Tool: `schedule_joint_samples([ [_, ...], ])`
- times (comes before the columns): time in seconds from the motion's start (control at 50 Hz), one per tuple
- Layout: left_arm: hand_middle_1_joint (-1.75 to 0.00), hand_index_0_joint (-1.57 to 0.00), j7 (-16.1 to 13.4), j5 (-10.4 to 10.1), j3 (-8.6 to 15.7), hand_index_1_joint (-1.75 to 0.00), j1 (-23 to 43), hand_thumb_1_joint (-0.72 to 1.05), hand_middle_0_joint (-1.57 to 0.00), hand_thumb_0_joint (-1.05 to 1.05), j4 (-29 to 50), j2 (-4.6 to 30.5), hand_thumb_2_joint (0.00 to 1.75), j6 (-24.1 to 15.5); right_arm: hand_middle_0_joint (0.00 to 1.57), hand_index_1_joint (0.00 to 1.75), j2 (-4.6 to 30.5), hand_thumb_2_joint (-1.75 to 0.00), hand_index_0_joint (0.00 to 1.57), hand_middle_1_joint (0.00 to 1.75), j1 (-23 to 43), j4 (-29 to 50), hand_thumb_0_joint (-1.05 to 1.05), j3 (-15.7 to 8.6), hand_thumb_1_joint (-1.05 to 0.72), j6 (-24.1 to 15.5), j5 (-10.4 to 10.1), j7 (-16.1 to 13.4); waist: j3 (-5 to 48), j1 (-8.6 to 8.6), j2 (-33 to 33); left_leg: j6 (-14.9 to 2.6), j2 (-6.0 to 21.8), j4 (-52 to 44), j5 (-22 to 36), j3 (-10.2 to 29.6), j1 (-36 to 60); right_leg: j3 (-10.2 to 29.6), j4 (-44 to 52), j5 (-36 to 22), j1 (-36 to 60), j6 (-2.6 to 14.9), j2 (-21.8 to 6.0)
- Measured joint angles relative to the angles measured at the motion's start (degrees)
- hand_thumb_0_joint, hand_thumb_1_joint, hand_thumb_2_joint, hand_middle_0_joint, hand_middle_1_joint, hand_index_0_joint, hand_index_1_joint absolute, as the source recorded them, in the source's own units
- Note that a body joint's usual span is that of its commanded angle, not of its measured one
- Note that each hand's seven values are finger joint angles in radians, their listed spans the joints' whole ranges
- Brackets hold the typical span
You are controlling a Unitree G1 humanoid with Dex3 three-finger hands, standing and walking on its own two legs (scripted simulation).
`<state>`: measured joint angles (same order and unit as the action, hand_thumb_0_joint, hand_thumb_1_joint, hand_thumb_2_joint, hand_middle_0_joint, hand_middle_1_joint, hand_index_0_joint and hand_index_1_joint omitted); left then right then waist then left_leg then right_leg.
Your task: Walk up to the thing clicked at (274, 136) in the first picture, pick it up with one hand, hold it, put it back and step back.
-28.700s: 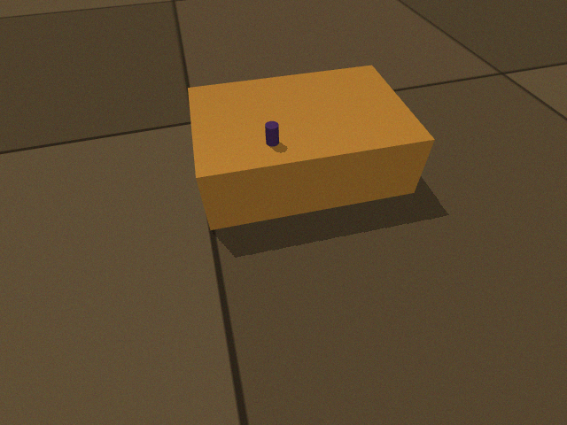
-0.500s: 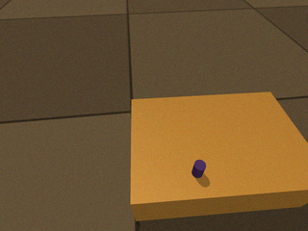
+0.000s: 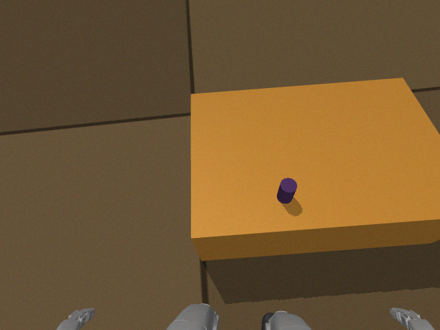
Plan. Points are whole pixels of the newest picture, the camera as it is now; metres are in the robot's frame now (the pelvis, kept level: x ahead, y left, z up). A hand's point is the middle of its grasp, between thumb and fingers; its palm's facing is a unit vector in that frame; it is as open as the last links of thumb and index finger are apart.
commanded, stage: step back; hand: right
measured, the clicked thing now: (286, 191) +0.55 -0.18 -0.39
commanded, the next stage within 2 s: none
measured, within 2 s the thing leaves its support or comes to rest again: neither
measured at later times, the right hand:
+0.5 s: hand out of the picture +0.01 -0.24 -0.15, palm faces +0.00 +0.91 -0.41, open 7.4 cm
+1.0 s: hand out of the picture -0.16 -0.21 -0.13, palm faces -0.04 +0.90 -0.43, open 7.4 cm
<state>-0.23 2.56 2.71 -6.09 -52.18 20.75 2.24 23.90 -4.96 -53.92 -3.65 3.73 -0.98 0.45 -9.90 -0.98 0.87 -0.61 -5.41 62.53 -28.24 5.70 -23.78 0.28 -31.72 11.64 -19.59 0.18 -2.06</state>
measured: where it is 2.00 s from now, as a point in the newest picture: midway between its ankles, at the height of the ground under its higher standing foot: outside the picture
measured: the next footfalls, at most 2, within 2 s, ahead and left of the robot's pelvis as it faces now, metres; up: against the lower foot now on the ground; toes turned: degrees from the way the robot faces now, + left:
left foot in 0.12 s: -0.04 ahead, +0.13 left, +0.00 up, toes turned +0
right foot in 0.52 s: -0.08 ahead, -0.09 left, +0.00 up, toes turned +1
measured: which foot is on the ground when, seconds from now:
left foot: up 0.00-0.10, down 0.12-0.54, up 0.56-0.84, down 0.86-1.00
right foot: down 0.00-0.14, up 0.16-0.50, down 0.52-0.88, up 0.90-1.00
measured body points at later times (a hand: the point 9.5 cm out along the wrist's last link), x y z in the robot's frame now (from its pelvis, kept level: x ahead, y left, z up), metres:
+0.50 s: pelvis -0.10 +0.03 -0.01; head -0.03 +0.04 +0.43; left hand +0.00 +0.34 -0.14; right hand +0.01 -0.29 -0.12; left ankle -0.08 +0.13 -0.73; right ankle -0.12 -0.09 -0.73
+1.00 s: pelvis -0.23 +0.06 +0.00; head -0.18 +0.09 +0.44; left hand -0.10 +0.36 -0.13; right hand -0.16 -0.26 -0.10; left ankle -0.21 +0.17 -0.73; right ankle -0.22 -0.09 -0.66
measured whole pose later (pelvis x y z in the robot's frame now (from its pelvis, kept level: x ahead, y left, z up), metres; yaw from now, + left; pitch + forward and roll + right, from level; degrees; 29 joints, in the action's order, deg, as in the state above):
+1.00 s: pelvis -0.23 +0.06 +0.00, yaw -1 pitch -2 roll -2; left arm -0.3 1.3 4.7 -6.5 -45.4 22.8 5.1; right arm 19.9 -11.2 -50.8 -2.0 1.3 2.2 -0.3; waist -9.7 0.4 -2.9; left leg -1.4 -0.2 34.4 -17.2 2.8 -14.8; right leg 8.2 -63.7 29.0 -27.9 0.2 6.5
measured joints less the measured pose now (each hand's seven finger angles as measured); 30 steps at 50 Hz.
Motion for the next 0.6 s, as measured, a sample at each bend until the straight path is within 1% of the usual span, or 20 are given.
schedule_joint_samples([
  [0.04, -0.3, -0.21, -0.3, -0.1, 0.2, -0.3, 1.0, 0.9, -0.21, 0.0, 1.4, 0.2, 0.89, 0.0, 0.2, 0.3, -0.1, -0.9, 0.2, 0.3, -1.4, 0.2, 0.01, 0.5, -0.9, -0.2, 0.2, -0.2, 0.0, 0.33, 0.1, 0.56, 1.1, -4.0, -0.1, -0.1, 2.2, -1.0, -0.1, -0.7, -1.3, -0.39, -0.2],
  [0.08, -0.3, -0.21, -0.6, -0.3, 0.4, -0.3, 2.1, 0.9, -0.21, 0.0, 3.1, 0.7, 0.89, 0.1, 0.2, 0.3, -0.5, -0.9, 0.2, 0.3, -2.7, 0.1, 0.01, 0.9, -0.9, -0.3, 0.7, -0.4, -0.3, 0.83, -0.3, 0.46, 3.0, -12.8, 0.3, -0.9, 5.7, -2.1, -1.3, -0.7, -2.6, -1.02, -0.7],
  [0.12, -0.3, -0.21, -0.6, -0.9, 0.6, -0.3, 3.2, 0.9, -0.21, 0.0, 4.5, 1.4, 0.89, 0.2, 0.2, 0.3, -1.0, -0.9, 0.2, 0.3, -3.6, -0.1, 0.01, 1.0, -0.9, -0.8, 1.5, -0.5, -0.9, 1.35, -1.2, 0.17, 4.4, -23.8, 4.1, -1.7, 9.7, -2.9, -4.2, -0.1, -4.4, -1.81, -1.5],
  [0.14, -0.3, -0.21, -0.6, -1.2, 0.8, -0.3, 3.9, 0.9, -0.21, 0.0, 4.8, 2.2, 0.89, 0.5, 0.2, 0.3, -2.2, -0.9, 0.2, 0.3, -3.2, -0.6, 0.01, 0.9, -0.9, -1.0, 2.0, -0.6, -2.2, 0.94, -3.7, -0.17, 3.0, -25.4, 4.7, -2.9, 10.8, -1.5, -5.8, 0.2, -4.9, -1.95, -2.9],
  [0.16, -0.3, -0.21, -0.6, -1.5, 1.1, -0.3, 4.1, 0.91, -0.2, 0.0, 4.9, 2.8, 0.89, 0.8, 0.2, 0.3, -3.3, -0.9, 0.2, 0.3, -3.1, -0.8, 0.01, 0.9, -0.9, -1.0, 2.6, -0.4, -3.0, 0.26, -5.6, -0.52, 2.1, -25.9, 5.3, -4.2, 11.5, 0.4, -7.6, 1.9, -5.5, -1.11, -3.0],
  [0.18, -0.3, -0.21, -0.7, -1.7, 1.3, -0.3, 3.8, 0.91, -0.2, 0.0, 4.7, 2.9, 0.89, 1.2, 0.2, 0.3, -3.9, -0.9, 0.2, 0.3, -3.5, -0.6, 0.01, 1.2, -0.9, -1.1, 2.9, -0.1, -2.9, 0.05, -6.1, -0.8, 2.3, -25.9, 5.7, -4.6, 11.4, 2.4, -10.8, 7.4, -6.2, -0.62, -1.3],
  [0.2, -0.3, -0.21, -0.9, -1.6, 1.4, -0.3, 3.4, 0.91, -0.2, 0.0, 4.2, 2.7, 0.89, 1.7, 0.2, 0.3, -4.2, -0.9, 0.2, 0.3, -4.0, -0.2, 0.01, 1.4, -0.9, -1.1, 3.0, 0.3, -2.4, 0.62, -5.5, -1.06, 3.1, -25.8, 6.0, -4.1, 11.1, 3.9, -15.2, 13.1, -6.8, -0.48, 1.3],
  [0.22, -0.3, -0.21, -1.0, -1.4, 1.4, -0.3, 3.1, 0.91, -0.2, 0.0, 3.5, 2.4, 0.89, 2.1, 0.2, 0.3, -4.4, -0.9, 0.2, 0.3, -4.6, 0.0, 0.01, 1.5, -0.9, -1.3, 3.1, 0.4, -1.8, 1.44, -4.6, -1.22, 3.9, -26.3, 6.7, -3.2, 10.8, 5.1, -20.1, 16.5, -7.3, -0.32, 4.0],
  [0.24, -0.3, -0.21, -0.9, -1.5, 1.4, -0.3, 2.8, 0.91, -0.2, 0.0, 3.1, 2.2, 0.89, 2.3, 0.21, 0.3, -4.5, -0.9, 0.2, 0.3, -5.2, 0.3, 0.01, 1.6, -0.9, -1.3, 3.2, 0.3, -1.2, 1.91, -4.1, -1.29, 4.5, -27.4, 7.7, -2.6, 10.8, 6.1, -24.6, 17.9, -7.7, -0.14, 6.1],
  [0.26, -0.3, -0.21, -0.8, -1.8, 1.4, -0.3, 2.2, 0.91, -0.2, 0.0, 3.0, 2.1, 0.89, 2.4, 0.21, 0.3, -4.6, -0.9, 0.2, 0.3, -5.6, 0.5, 0.01, 1.7, -0.9, -1.3, 3.3, 0.1, -0.5, 1.86, -4.0, -1.29, 4.8, -28.8, 8.7, -2.6, 10.8, 7.1, -28.5, 17.7, -8.1, 0.1, 7.6],
  [0.3, -0.3, -0.21, -0.7, -2.0, 1.4, -0.3, 1.0, 0.91, -0.2, 0.0, 3.5, 2.0, 0.89, 2.0, 0.21, 0.3, -4.5, -0.9, 0.21, 0.3, -5.4, 1.0, 0.01, 1.7, -0.9, -1.2, 3.0, -0.4, 0.1, 1.04, -4.0, -1.35, 5.2, -31.0, 10.4, -3.6, 10.7, 8.4, -33.5, 16.5, -8.2, 0.4, 9.2],
  [0.32, -0.3, -0.21, -0.6, -2.0, 1.4, -0.3, 0.4, 0.91, -0.2, 0.0, 3.7, 1.8, 0.89, 1.8, 0.21, 0.3, -4.3, -0.9, 0.21, 0.3, -5.1, 1.4, 0.01, 1.5, -0.9, -1.3, 2.8, -0.6, 0.1, 0.78, -3.9, -1.43, 5.3, -31.4, 11.0, -4.1, 10.5, 8.4, -34.3, 16.1, -7.6, 0.12, 9.4],
  [0.38, -0.3, -0.21, -0.6, -1.6, 1.5, -0.3, -1.0, 0.91, -0.2, 0.0, 3.7, 1.5, 0.89, 1.5, 0.21, 0.3, -3.8, -0.9, 0.21, 0.3, -3.6, 3.0, 0.01, 1.0, -0.9, -1.6, 2.3, -1.3, -0.7, 0.44, -3.5, -1.69, 5.2, -31.2, 11.8, -5.3, 9.7, 8.0, -30.1, 15.9, -4.2, -1.17, 8.6],
  [0.44, -0.3, -0.21, -0.5, -1.4, 1.4, -0.3, -2.0, 0.91, -0.2, 0.0, 3.5, 1.4, 0.89, 1.2, 0.21, 0.3, -3.3, -0.9, 0.2, 0.3, -2.0, 4.7, 0.01, 0.9, -0.9, -1.8, 1.9, -1.5, -1.5, 0.22, -3.2, -1.78, 5.1, -29.5, 11.8, -7.0, 8.4, 6.5, -20.6, 15.7, -0.2, -1.73, 6.5],
  [0.48, -0.3, -0.21, -0.4, -1.3, 1.4, -0.3, -2.6, 0.91, -0.2, 0.0, 3.3, 1.2, 0.89, 0.8, 0.21, 0.3, -2.9, -0.9, 0.2, 0.3, -1.1, 5.6, 0.01, 0.9, -0.9, -1.7, 1.8, -1.3, -1.7, 0.01, -2.7, -1.6, 5.2, -27.2, 11.1, -8.2, 7.1, 4.6, -11.8, 13.5, 2.8, -1.33, 4.8],
  [0.5, -0.3, -0.21, -0.3, -1.1, 1.4, -0.3, -3.0, 0.91, -0.2, 0.0, 3.2, 1.1, 0.89, 0.5, 0.21, 0.3, -2.6, -0.9, 0.2, 0.3, -0.7, 5.8, 0.01, 0.9, -0.9, -1.5, 1.6, -1.2, -1.6, -0.15, -2.4, -1.45, 5.3, -25.6, 10.6, -8.8, 6.3, 3.8, -7.0, 10.9, 4.5, -0.98, 4.2],
  [0.52, -0.3, -0.21, -0.4, -0.9, 1.5, -0.3, -3.0, 0.91, -0.2, 0.0, 2.6, 0.5, 0.89, 0.1, 0.21, 0.3, -2.2, -0.9, 0.2, 0.3, -0.1, 5.8, 0.01, 0.8, -0.9, -1.3, 1.4, -1.1, -1.9, -0.05, -1.1, -1.22, 6.1, -23.7, 9.9, -8.7, 5.7, 3.1, -4.1, 7.9, 5.8, -0.21, 4.7],
  [0.54, -0.3, -0.21, -0.4, -0.6, 1.4, -0.3, -2.7, 0.91, -0.2, 0.0, 2.0, -0.4, 0.89, 0.0, 0.21, 0.3, -1.7, -0.9, 0.2, 0.3, 0.4, 5.4, 0.01, 0.6, -0.9, -1.1, 1.1, -1.1, -2.5, 0.53, 1.2, -0.95, 7.3, -22.4, 9.6, -7.6, 5.4, 2.0, -3.1, 6.8, 6.7, 0.36, 5.9],
  [0.56, -0.3, -0.21, -0.2, -0.4, 1.2, -0.3, -3.0, 0.91, -0.2, 0.01, 1.9, -1.0, 0.89, -0.2, 0.21, 0.3, -1.5, -0.9, 0.2, 0.3, 0.4, 5.1, 0.01, 0.5, -0.9, -0.7, 0.8, -1.1, -2.2, 1.07, 2.7, -1.06, 7.6, -21.5, 9.6, -6.0, 4.8, 1.2, -2.5, 6.4, 6.9, 0.72, 6.6],
  [0.6, -0.3, -0.21, 0.4, -0.2, 0.7, -0.3, -3.7, 0.91, -0.2, 0.01, 2.6, -0.9, 0.89, -0.4, 0.2, 0.3, -2.2, -0.9, 0.2, 0.3, 0.0, 4.4, 0.01, 0.7, -0.9, -0.1, 0.5, -1.2, -0.7, 0.32, 1.9, -0.44, 4.4, -13.9, 1.3, -3.1, 2.3, 1.9, -3.1, 6.1, 5.4, 1.36, 5.7],
])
